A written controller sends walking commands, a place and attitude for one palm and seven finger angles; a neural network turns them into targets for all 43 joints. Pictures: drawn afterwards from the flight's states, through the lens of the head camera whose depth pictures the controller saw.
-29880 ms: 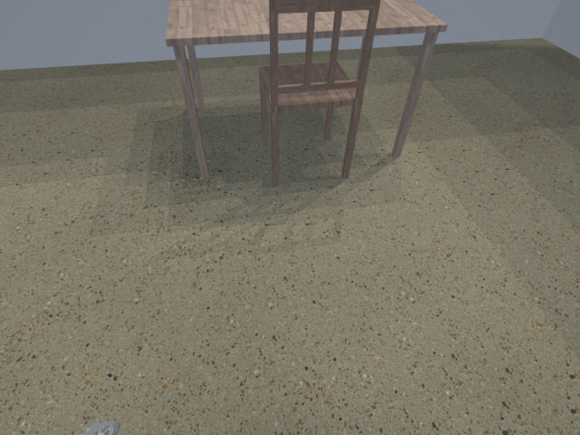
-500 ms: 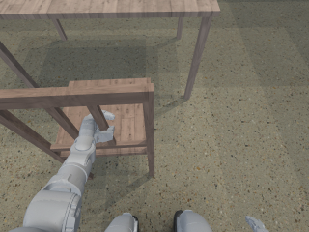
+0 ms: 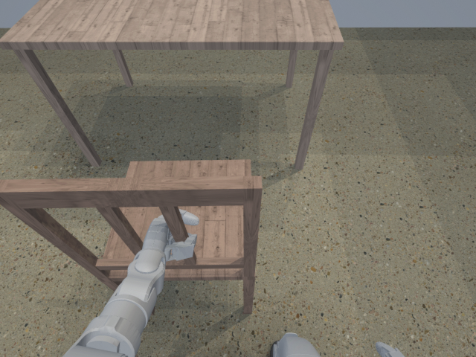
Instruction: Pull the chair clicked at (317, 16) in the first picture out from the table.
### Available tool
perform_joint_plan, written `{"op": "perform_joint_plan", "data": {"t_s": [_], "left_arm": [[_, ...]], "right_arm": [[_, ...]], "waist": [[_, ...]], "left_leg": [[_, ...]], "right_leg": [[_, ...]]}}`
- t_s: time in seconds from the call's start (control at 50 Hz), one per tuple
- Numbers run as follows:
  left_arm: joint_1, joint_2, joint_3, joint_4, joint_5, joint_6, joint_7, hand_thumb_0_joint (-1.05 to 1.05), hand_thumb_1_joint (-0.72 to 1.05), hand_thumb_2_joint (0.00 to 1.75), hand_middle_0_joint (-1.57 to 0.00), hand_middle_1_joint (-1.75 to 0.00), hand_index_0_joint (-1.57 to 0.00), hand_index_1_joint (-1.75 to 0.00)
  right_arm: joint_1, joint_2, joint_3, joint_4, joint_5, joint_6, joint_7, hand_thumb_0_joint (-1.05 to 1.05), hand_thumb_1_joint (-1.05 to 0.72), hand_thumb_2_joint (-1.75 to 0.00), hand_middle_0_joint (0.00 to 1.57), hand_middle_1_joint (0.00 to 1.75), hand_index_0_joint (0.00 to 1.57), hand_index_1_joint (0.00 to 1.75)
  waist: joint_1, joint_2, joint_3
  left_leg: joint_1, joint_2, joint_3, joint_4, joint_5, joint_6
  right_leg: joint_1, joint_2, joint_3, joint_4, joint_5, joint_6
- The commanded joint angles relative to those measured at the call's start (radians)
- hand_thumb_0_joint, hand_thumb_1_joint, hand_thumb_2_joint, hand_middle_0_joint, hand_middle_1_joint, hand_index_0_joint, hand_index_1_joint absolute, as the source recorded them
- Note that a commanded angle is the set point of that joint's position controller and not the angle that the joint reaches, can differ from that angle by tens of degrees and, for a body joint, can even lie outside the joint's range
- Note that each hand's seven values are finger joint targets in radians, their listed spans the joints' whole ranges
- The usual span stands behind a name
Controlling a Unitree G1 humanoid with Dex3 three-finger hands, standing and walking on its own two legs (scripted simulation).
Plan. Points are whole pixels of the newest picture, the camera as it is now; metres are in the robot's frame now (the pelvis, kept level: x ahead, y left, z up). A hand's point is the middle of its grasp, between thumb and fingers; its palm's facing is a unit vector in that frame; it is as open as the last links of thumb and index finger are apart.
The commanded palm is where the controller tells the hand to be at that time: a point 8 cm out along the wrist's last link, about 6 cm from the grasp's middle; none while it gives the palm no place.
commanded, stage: stop walking, hand still on the chair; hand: left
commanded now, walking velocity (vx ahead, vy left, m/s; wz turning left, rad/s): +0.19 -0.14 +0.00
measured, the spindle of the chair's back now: (130, 237) +0.34 +0.23 -0.07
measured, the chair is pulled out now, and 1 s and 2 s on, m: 0.60 0.68 0.68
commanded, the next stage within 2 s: open the thumb and straighten the fingers in 0.68 s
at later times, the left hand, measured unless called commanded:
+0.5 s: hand (185, 288) +0.24 +0.10 -0.06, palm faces -0.06 -0.98 -0.18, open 5.8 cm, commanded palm +0.23 +0.16 -0.04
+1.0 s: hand (183, 283) +0.24 +0.11 -0.05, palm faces -0.09 -0.98 -0.15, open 7.3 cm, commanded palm +0.23 +0.16 -0.03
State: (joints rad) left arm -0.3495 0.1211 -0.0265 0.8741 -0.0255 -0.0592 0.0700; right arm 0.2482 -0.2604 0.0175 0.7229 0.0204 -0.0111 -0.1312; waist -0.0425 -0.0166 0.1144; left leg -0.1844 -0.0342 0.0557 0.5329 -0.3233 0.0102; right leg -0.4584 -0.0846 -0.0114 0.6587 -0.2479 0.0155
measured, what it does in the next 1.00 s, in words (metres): steps on the spot: right foot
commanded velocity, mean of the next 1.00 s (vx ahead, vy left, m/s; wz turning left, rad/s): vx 0.02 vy -0.02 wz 0.00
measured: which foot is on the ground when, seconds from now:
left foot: down 0.00-1.00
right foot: up 0.00-0.06, down 0.08-1.00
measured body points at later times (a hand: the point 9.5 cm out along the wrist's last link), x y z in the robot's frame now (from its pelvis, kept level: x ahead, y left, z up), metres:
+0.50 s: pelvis +0.00 -0.01 +0.01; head -0.01 -0.03 +0.46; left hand +0.24 +0.16 -0.04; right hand +0.12 -0.25 -0.10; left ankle -0.03 +0.12 -0.73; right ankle +0.04 -0.11 -0.73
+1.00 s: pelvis -0.01 +0.00 +0.00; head +0.01 -0.02 +0.45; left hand +0.25 +0.16 -0.04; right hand +0.13 -0.25 -0.11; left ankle -0.03 +0.12 -0.73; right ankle +0.04 -0.11 -0.73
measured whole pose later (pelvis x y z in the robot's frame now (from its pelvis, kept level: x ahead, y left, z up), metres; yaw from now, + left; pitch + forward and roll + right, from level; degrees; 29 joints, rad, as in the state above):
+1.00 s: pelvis -0.01 +0.00 +0.00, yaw +1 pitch +4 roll +1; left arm 0.04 0.13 -0.11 0.46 -0.04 0.00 0.04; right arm 0.23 -0.24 0.02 0.64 0.05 -0.06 -0.02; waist -0.04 0.02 -0.04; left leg -0.32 0.00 0.03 0.59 -0.34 0.00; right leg -0.44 -0.02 -0.06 0.60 -0.23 -0.03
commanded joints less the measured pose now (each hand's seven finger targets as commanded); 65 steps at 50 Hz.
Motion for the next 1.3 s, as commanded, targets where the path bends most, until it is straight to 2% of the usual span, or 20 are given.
{"op": "perform_joint_plan", "data": {"t_s": [0.0,0.04,0.08,0.1,0.14,0.2,0.24,0.32,0.4,0.6,0.76,0.78,0.82,0.88,0.96,0.98,1.0,1.12,1.2,1.28], "left_arm": [[-0.349,0.082,-0.036,-0.298,0.023,-0.078,0.006,0.00,0.90,0.90,-0.50,-1.45,-0.50,-1.45],[-0.226,0.090,-0.023,-0.256,0.026,-0.089,0.008,0.00,0.90,0.90,-0.50,-1.45,-0.50,-1.45],[-0.192,0.088,-0.047,-0.287,0.018,-0.100,-0.001,0.00,0.90,0.90,-0.50,-1.45,-0.50,-1.45],[-0.162,0.094,-0.055,-0.265,0.024,-0.101,-0.004,0.00,0.90,0.90,-0.50,-1.45,-0.50,-1.45],[-0.103,0.115,-0.029,-0.247,0.004,-0.093,0.005,0.00,0.90,0.90,-0.50,-1.45,-0.50,-1.45],[-0.077,0.108,-0.035,-0.292,0.007,-0.103,0.014,0.00,0.90,0.90,-0.50,-1.45,-0.50,-1.45],[-0.040,0.098,-0.037,-0.290,0.014,-0.104,0.022,0.00,0.90,0.90,-0.50,-1.45,-0.50,-1.45],[0.026,0.099,-0.037,-0.297,0.011,-0.101,0.029,0.00,0.90,0.90,-0.50,-1.45,-0.50,-1.45],[0.064,0.089,-0.053,-0.328,0.009,-0.095,0.033,0.00,0.90,0.90,-0.50,-1.45,-0.50,-1.45],[0.129,0.090,-0.058,-0.380,0.007,-0.088,0.040,0.00,0.90,0.90,-0.50,-1.45,-0.50,-1.45],[0.144,0.097,-0.051,-0.452,0.010,-0.092,0.045,0.00,0.90,0.90,-0.50,-1.45,-0.50,-1.45],[0.218,-0.004,-0.125,-0.338,-0.030,-0.033,0.007,0.00,0.78,0.84,-0.50,-1.45,-0.50,-1.45],[0.106,0.058,-0.071,-0.501,-0.042,-0.036,-0.016,0.00,0.54,0.73,-0.50,-1.45,-0.50,-1.45],[0.198,0.096,-0.037,-0.597,-0.032,-0.026,-0.026,0.00,0.17,0.55,-0.50,-1.45,-0.50,-1.45],[0.238,0.056,-0.079,-0.609,-0.010,0.034,-0.032,0.00,-0.31,0.32,-0.50,-1.45,-0.50,-1.45],[0.270,0.051,-0.075,-0.614,-0.013,0.053,-0.032,0.00,-0.43,0.26,-0.47,-1.38,-0.47,-1.38],[0.170,0.126,-0.028,-0.695,-0.017,0.064,-0.024,0.00,-0.55,0.20,-0.45,-1.30,-0.45,-1.30],[0.226,0.073,-0.040,-0.685,-0.037,0.147,-0.033,0.00,-0.55,0.20,-0.30,-0.87,-0.30,-0.87],[0.219,0.072,-0.058,-0.785,-0.026,0.160,-0.046,0.00,-0.55,0.20,-0.20,-0.58,-0.20,-0.58],[0.267,0.125,-0.011,-0.814,-0.015,0.176,-0.037,0.00,-0.55,0.20,-0.10,-0.29,-0.10,-0.29]], "right_arm": [[-0.059,-0.080,-0.025,-0.121,-0.003,-0.010,0.007,0.00,-0.90,-0.90,0.20,0.30,0.20,0.30],[-0.033,-0.099,-0.036,-0.112,0.000,-0.012,0.020,0.00,-0.90,-0.90,0.20,0.30,0.20,0.30],[-0.041,-0.088,-0.037,-0.119,0.006,-0.022,0.022,0.00,-0.90,-0.90,0.20,0.30,0.20,0.30],[-0.047,-0.089,-0.037,-0.105,0.003,-0.029,0.019,0.00,-0.90,-0.90,0.20,0.30,0.20,0.30],[-0.034,-0.091,-0.038,-0.098,0.008,-0.020,0.011,0.00,-0.90,-0.90,0.20,0.30,0.20,0.30],[-0.065,-0.081,-0.024,-0.104,0.001,-0.027,0.003,0.00,-0.90,-0.90,0.20,0.30,0.20,0.30],[-0.079,-0.072,-0.015,-0.118,-0.004,-0.024,0.004,0.00,-0.90,-0.90,0.20,0.30,0.20,0.30],[-0.090,-0.063,-0.015,-0.131,-0.003,-0.023,-0.002,0.00,-0.90,-0.90,0.20,0.30,0.20,0.30],[-0.100,-0.060,-0.012,-0.138,-0.002,-0.024,-0.005,0.00,-0.90,-0.90,0.20,0.30,0.20,0.30],[-0.103,-0.061,-0.010,-0.156,0.001,-0.021,-0.010,0.00,-0.90,-0.90,0.20,0.30,0.20,0.30],[-0.110,-0.058,-0.006,-0.167,-0.004,-0.017,-0.007,0.00,-0.90,-0.90,0.20,0.30,0.20,0.30],[-0.109,-0.100,-0.023,-0.168,0.037,-0.034,0.039,0.00,-0.90,-0.90,0.20,0.30,0.20,0.30],[-0.119,-0.105,-0.031,-0.194,0.035,-0.058,0.067,0.00,-0.90,-0.90,0.20,0.30,0.20,0.30],[-0.117,-0.094,-0.039,-0.219,0.027,-0.094,0.091,0.00,-0.90,-0.90,0.20,0.30,0.20,0.30],[-0.106,-0.097,-0.035,-0.239,0.027,-0.106,0.113,0.00,-0.90,-0.90,0.20,0.30,0.20,0.30],[-0.110,-0.098,-0.038,-0.253,0.027,-0.109,0.115,0.00,-0.90,-0.90,0.20,0.30,0.20,0.30],[-0.115,-0.109,-0.036,-0.256,0.031,-0.108,0.111,0.00,-0.90,-0.90,0.20,0.30,0.20,0.30],[-0.110,-0.113,-0.030,-0.281,0.026,-0.118,0.089,0.00,-0.90,-0.90,0.20,0.30,0.20,0.30],[-0.095,-0.114,-0.035,-0.305,0.023,-0.139,0.081,0.00,-0.90,-0.90,0.20,0.30,0.20,0.30],[-0.066,-0.117,-0.031,-0.309,0.016,-0.147,0.077,0.00,-0.90,-0.90,0.20,0.30,0.20,0.30]], "waist": [[0.025,0.170,-0.301],[0.029,0.044,-0.316],[0.001,-0.056,-0.370],[-0.010,0.004,-0.306],[0.004,-0.073,-0.339],[0.014,0.070,-0.298],[0.027,0.087,-0.282],[0.028,-0.025,-0.253],[0.022,0.030,-0.253],[0.023,0.018,-0.294],[0.032,0.038,-0.276],[-0.031,-0.083,-0.207],[-0.014,-0.129,-0.259],[0.015,0.045,-0.357],[-0.004,0.003,-0.324],[0.009,0.011,-0.336],[-0.001,0.026,-0.359],[-0.005,-0.084,-0.344],[-0.002,0.013,-0.390],[-0.004,-0.038,-0.406]], "left_leg": [[0.027,0.283,-0.230,-0.182,0.362,0.127],[0.101,0.215,-0.155,-0.043,0.456,0.065],[0.028,0.136,-0.089,0.005,0.374,0.003],[0.005,0.119,-0.092,-0.056,0.267,-0.014],[0.043,0.113,-0.080,-0.087,0.185,-0.018],[0.096,0.138,-0.090,-0.164,0.226,0.006],[0.063,0.158,-0.113,-0.191,0.215,0.020],[0.050,0.135,-0.095,-0.180,0.134,0.018],[0.068,0.125,-0.080,-0.170,0.148,0.014],[0.069,0.137,-0.092,-0.175,0.257,0.008],[0.056,0.141,-0.100,-0.191,0.218,0.011],[-0.063,0.094,-0.061,-0.145,0.184,0.003],[-0.136,0.075,-0.058,-0.107,0.145,0.013],[-0.160,0.046,-0.039,-0.050,0.131,0.005],[-0.245,0.044,-0.050,-0.006,0.076,0.004],[-0.261,0.041,-0.046,0.006,0.058,0.004],[-0.252,0.040,-0.051,0.006,0.048,0.008],[-0.321,0.033,-0.050,0.049,0.024,0.011],[-0.294,0.032,-0.053,0.080,0.071,0.007],[-0.320,0.030,-0.060,0.116,0.120,0.005]], "right_leg": [[0.185,0.039,-0.022,0.065,-0.122,-0.002],[0.287,0.027,-0.003,-0.209,0.129,-0.021],[0.425,-0.079,0.142,-0.225,0.479,-0.083],[0.371,-0.113,0.142,-0.218,0.478,-0.090],[0.356,-0.097,0.151,-0.240,0.325,-0.092],[0.263,-0.038,0.097,-0.230,0.173,-0.050],[0.263,-0.015,0.077,-0.218,0.121,-0.037],[0.243,-0.036,0.110,-0.298,0.051,-0.039],[0.224,-0.048,0.123,-0.325,0.062,-0.048],[0.285,-0.042,0.085,-0.275,0.236,-0.049],[0.268,-0.035,0.088,-0.281,0.169,-0.047],[0.227,0.014,-0.006,-0.216,0.158,-0.042],[0.235,0.021,0.001,-0.194,0.152,-0.044],[0.237,0.023,0.018,-0.149,0.137,-0.048],[0.157,0.034,-0.002,-0.101,0.077,-0.045],[0.149,0.035,-0.004,-0.092,0.055,-0.043],[0.158,0.034,0.005,-0.097,0.042,-0.043],[0.135,0.037,-0.013,-0.061,0.022,-0.026],[0.115,0.036,-0.018,-0.025,0.065,-0.034],[0.115,0.037,-0.026,0.013,0.131,-0.031]]}}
